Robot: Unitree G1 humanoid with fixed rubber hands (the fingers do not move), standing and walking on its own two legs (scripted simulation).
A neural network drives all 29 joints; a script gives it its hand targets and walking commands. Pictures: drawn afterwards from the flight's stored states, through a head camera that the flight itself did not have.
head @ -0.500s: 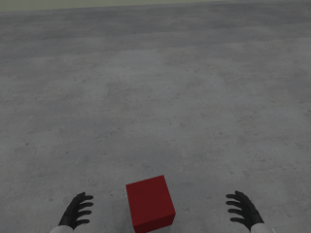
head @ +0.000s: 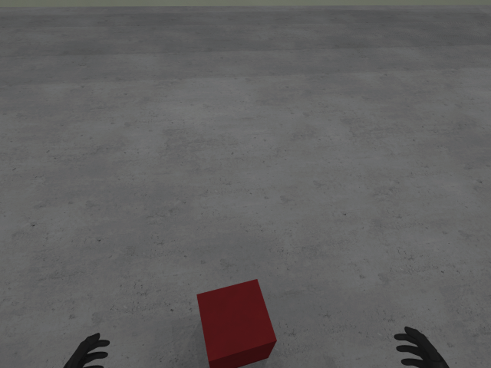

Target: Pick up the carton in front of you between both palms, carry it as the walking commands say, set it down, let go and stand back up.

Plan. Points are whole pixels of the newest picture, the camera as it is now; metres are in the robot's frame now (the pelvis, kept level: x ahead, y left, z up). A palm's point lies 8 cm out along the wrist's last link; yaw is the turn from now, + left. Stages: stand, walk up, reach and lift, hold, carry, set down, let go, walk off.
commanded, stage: stand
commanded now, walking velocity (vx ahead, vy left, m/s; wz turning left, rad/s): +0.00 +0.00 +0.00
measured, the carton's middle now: (234, 327) +0.36 +0.01 -0.65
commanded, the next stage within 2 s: none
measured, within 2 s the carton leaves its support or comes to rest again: neither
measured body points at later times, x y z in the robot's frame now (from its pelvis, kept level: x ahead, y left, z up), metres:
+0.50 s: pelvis +0.00 +0.01 +0.01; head +0.01 +0.02 +0.46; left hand +0.14 +0.30 -0.10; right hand +0.13 -0.29 -0.09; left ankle -0.02 +0.11 -0.74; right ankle -0.03 -0.13 -0.74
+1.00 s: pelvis -0.02 +0.00 +0.01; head -0.02 +0.01 +0.46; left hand +0.09 +0.31 -0.11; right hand +0.08 -0.31 -0.10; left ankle -0.02 +0.11 -0.74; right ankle -0.03 -0.13 -0.74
